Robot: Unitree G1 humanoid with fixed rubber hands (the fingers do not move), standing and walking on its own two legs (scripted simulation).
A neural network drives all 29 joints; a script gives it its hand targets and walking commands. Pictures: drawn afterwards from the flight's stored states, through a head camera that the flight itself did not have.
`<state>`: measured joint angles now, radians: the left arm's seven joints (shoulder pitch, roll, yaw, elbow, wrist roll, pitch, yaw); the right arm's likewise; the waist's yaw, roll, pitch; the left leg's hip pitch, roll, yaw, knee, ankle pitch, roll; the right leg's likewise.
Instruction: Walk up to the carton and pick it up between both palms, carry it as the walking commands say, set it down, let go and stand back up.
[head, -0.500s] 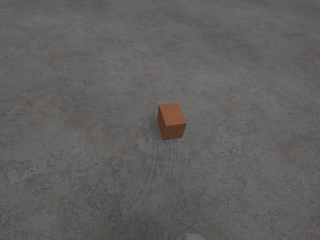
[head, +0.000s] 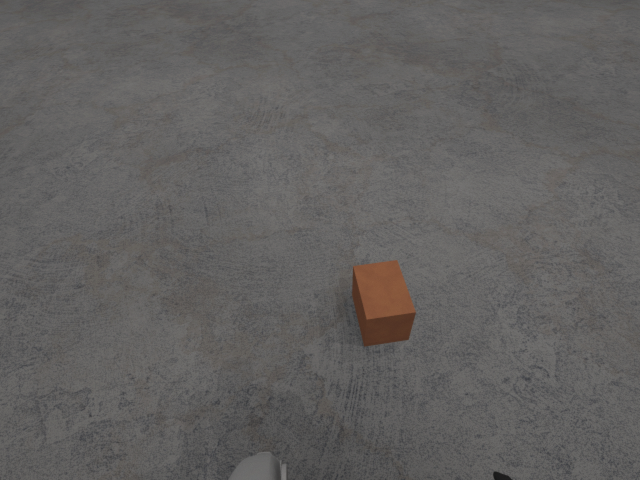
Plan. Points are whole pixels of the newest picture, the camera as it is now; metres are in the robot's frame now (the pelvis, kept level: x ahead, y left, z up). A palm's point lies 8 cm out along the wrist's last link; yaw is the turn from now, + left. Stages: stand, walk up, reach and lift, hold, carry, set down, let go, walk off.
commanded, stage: walk up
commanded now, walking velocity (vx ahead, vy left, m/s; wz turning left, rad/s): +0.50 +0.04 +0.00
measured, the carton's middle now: (380, 302) +0.81 -0.11 -0.68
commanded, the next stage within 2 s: none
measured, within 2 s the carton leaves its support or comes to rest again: neither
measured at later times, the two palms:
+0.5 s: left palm (200, 362) +0.32 +0.25 -0.14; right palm out of the picture +0.15 -0.21 -0.14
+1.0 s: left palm (197, 410) +0.24 +0.23 -0.13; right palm (472, 319) +0.43 -0.22 -0.14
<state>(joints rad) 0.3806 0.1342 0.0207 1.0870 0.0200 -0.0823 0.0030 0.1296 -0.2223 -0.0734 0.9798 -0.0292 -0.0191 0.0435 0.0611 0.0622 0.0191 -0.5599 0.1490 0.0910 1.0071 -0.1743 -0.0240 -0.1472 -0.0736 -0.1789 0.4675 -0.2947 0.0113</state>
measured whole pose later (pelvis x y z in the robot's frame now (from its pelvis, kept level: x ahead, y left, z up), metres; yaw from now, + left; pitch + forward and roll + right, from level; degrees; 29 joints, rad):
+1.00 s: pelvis +0.32 +0.01 +0.00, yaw +1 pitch -1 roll +0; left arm 0.42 0.15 0.04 1.13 0.03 -0.04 0.01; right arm 0.13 -0.20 -0.05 1.02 -0.01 0.01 0.03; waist 0.06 0.03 0.02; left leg -0.39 0.12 0.10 0.64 -0.25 -0.06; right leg -0.12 -0.12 -0.19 0.48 -0.31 0.04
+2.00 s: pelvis +0.37 -0.06 -0.01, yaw +0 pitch -3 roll +1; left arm 0.34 0.13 0.01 1.17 -0.01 -0.01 0.03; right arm 0.34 -0.11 -0.01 1.20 -0.01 -0.01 -0.03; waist 0.02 -0.04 0.00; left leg -0.10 0.01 0.11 0.54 -0.38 0.00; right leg -0.13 0.00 -0.13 0.58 -0.40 -0.07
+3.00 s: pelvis +0.44 -0.02 -0.01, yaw +0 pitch -2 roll +0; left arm 0.30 0.12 0.00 1.14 0.01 -0.01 0.06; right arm 0.31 -0.13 -0.03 1.17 0.01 -0.02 -0.06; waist -0.01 -0.01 0.03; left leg -0.01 0.00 0.19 0.54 -0.46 0.04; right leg -0.04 -0.05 -0.17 0.58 -0.45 0.00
